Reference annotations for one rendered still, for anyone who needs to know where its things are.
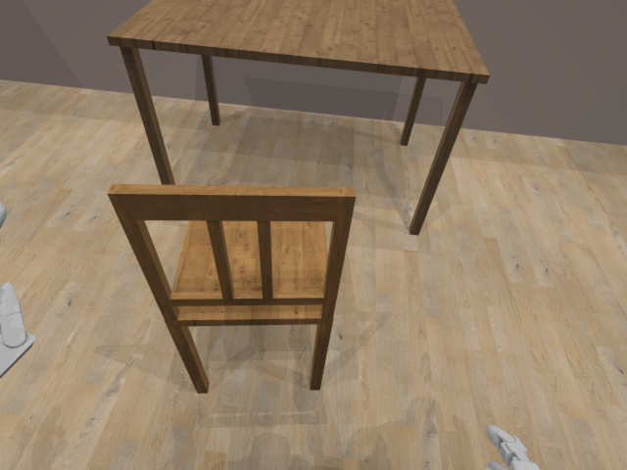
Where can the table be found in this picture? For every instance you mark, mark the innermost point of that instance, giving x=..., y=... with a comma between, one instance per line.
x=420, y=38

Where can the chair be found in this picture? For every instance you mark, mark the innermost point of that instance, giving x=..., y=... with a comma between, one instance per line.
x=252, y=255

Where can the robot right hand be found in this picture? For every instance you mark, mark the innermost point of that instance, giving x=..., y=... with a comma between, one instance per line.
x=513, y=452

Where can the robot left hand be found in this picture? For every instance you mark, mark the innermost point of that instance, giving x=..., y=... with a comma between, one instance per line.
x=14, y=340

